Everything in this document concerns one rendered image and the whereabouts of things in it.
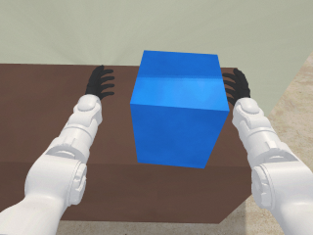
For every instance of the pedestal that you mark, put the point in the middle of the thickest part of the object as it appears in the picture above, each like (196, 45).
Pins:
(36, 101)

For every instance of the left robot forearm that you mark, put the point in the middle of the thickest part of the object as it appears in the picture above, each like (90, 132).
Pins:
(78, 134)

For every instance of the left robot upper arm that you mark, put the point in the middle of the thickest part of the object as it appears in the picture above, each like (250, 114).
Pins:
(54, 184)

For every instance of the robot right hand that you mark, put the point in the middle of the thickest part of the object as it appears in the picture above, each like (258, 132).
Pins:
(240, 86)

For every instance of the right robot forearm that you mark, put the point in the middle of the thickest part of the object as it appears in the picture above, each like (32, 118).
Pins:
(260, 140)

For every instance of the right robot upper arm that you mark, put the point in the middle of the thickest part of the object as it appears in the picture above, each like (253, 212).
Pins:
(285, 189)

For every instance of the carton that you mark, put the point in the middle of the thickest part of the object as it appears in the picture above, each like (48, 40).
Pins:
(178, 108)

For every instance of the robot left hand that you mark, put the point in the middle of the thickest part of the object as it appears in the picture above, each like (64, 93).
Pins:
(94, 86)

